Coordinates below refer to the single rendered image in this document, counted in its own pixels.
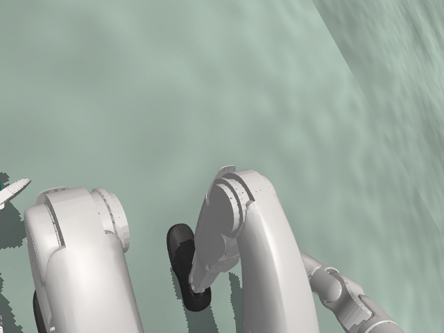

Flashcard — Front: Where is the right robot foot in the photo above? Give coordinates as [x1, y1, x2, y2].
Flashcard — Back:
[166, 223, 212, 311]

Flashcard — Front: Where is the left robot hand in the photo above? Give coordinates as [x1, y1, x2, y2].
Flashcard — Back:
[0, 178, 31, 212]

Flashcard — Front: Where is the right robot arm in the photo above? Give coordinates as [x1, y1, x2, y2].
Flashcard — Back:
[310, 266, 405, 333]

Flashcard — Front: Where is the left robot foot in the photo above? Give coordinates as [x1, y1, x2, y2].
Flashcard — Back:
[33, 291, 47, 333]

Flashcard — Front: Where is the right robot hand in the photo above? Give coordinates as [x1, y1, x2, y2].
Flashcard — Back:
[300, 250, 324, 283]

